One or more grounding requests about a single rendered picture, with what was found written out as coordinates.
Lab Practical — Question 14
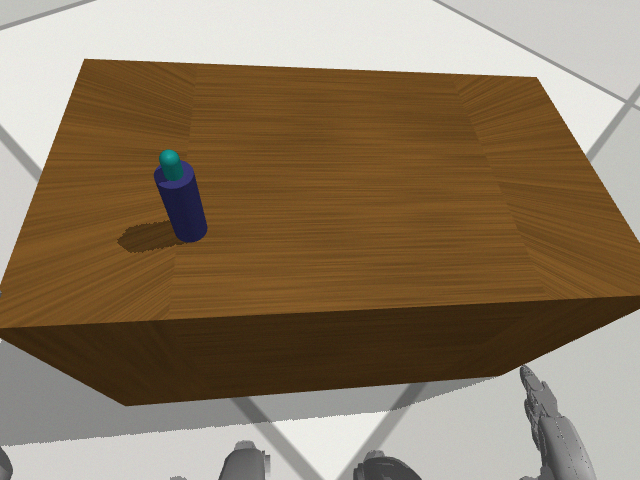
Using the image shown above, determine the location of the right robot hand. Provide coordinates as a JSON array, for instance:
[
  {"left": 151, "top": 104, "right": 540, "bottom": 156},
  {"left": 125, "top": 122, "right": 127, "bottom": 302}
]
[{"left": 519, "top": 365, "right": 597, "bottom": 480}]

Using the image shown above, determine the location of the bottle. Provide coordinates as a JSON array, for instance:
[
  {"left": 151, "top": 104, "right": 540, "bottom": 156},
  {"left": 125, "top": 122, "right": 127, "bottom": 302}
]
[{"left": 154, "top": 149, "right": 207, "bottom": 243}]

